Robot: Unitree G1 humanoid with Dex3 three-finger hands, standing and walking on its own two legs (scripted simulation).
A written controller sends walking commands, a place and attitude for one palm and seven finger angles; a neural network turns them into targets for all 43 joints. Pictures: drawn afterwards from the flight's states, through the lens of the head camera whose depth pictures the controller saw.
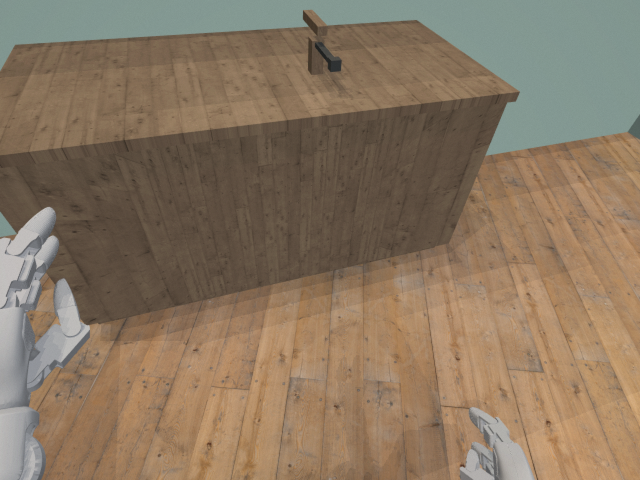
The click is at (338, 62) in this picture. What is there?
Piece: tap's lever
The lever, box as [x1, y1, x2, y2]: [328, 56, 341, 71]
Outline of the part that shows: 338,56 328,57 328,68 330,71 340,70 341,60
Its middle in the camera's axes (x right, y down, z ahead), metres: +0.03 -0.45 +0.99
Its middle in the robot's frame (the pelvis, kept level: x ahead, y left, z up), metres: +1.05 +0.04 +0.07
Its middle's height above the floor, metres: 0.85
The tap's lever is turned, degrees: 0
